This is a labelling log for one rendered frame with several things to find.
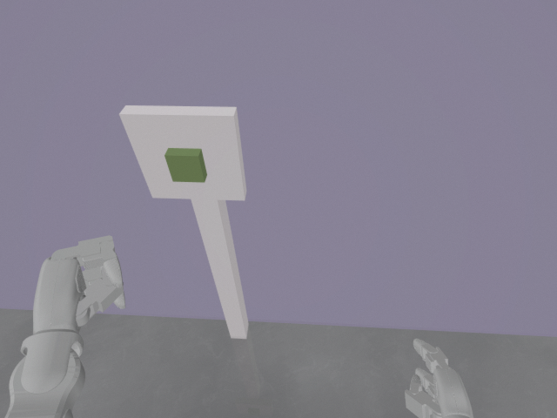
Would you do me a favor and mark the button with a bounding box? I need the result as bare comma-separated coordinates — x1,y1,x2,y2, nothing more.
164,148,207,183

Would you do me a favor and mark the right robot hand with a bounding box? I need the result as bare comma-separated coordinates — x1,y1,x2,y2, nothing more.
405,338,473,418

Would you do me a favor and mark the left robot forearm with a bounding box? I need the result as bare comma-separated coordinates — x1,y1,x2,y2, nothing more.
4,329,85,418

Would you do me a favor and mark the panel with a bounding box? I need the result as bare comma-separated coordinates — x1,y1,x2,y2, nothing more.
119,105,249,339

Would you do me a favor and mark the left robot hand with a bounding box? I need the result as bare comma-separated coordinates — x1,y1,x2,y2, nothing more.
33,235,125,334

